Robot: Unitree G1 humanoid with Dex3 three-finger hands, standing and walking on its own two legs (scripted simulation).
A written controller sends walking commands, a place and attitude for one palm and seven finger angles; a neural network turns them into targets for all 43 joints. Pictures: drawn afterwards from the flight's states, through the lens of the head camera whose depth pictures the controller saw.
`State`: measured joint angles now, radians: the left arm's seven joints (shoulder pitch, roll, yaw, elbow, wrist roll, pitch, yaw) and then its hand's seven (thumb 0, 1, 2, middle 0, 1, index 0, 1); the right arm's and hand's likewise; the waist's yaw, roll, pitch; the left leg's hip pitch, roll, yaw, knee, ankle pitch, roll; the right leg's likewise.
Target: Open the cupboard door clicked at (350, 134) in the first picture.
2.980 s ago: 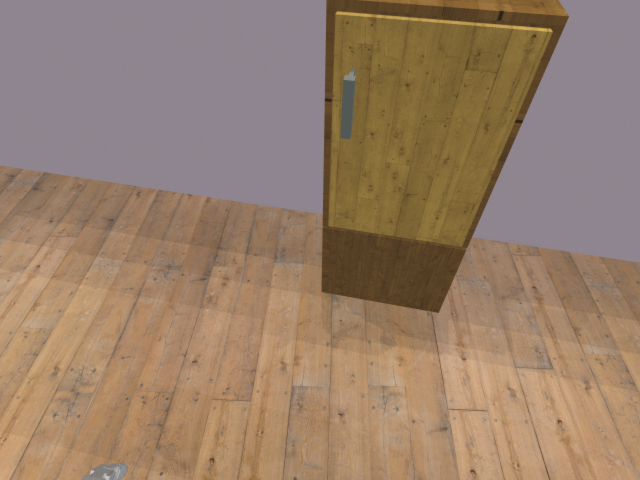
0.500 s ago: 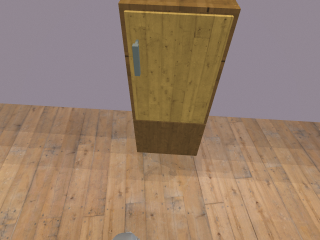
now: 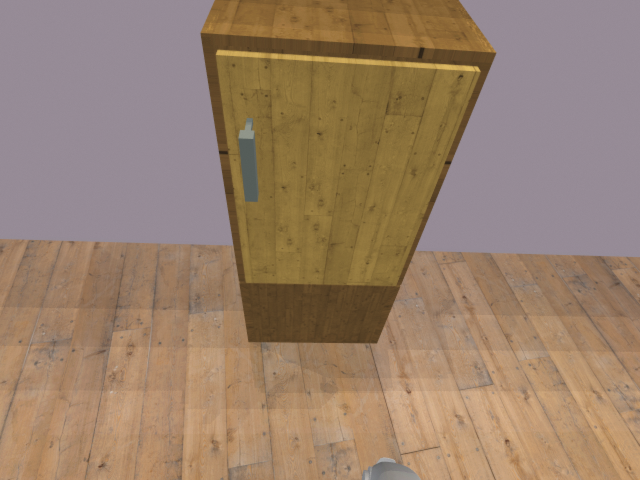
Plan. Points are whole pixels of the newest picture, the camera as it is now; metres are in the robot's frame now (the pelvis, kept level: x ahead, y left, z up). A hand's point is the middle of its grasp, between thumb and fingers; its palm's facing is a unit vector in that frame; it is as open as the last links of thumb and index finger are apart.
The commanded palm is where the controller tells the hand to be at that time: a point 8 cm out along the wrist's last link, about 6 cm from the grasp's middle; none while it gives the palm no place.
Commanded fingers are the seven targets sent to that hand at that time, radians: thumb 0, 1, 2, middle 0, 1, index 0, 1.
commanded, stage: come to a stop and stand still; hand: left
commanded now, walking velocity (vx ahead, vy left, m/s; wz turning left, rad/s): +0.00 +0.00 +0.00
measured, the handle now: (250, 160) +0.60 +0.16 +0.04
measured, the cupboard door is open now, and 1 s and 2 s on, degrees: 0 0 0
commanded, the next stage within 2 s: none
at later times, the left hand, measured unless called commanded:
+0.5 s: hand out of the picture +0.13 +0.19 -0.19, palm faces +0.09 -0.97 -0.22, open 7.3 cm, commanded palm none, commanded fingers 0.00 0.90 0.90 -0.20 -0.30 -0.20 -0.30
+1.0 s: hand out of the picture +0.01 +0.16 -0.18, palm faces +0.06 -0.98 -0.18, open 7.4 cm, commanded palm none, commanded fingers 0.00 0.90 0.90 -0.20 -0.30 -0.20 -0.30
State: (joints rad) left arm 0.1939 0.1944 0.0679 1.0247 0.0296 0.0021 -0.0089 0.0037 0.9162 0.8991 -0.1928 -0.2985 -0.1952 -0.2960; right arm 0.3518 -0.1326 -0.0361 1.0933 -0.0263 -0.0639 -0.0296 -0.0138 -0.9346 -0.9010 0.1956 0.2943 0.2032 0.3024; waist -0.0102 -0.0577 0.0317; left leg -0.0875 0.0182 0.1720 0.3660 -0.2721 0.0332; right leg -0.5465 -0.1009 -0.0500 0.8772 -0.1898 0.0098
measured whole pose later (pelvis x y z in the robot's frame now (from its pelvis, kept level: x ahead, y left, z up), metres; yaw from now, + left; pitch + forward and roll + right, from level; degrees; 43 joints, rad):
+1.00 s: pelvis +0.03 -0.01 -0.01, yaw +2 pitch -1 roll +1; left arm 0.28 0.14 0.02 1.14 0.01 0.03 0.03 0.01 0.91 0.90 -0.20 -0.30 -0.20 -0.30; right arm 0.28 -0.14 -0.03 1.14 -0.01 0.00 -0.04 0.00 -0.91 -0.90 0.20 0.29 0.20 0.30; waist -0.01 -0.01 0.05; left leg -0.21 0.02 0.08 0.47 -0.24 0.01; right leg -0.15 -0.02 -0.04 0.46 -0.29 0.00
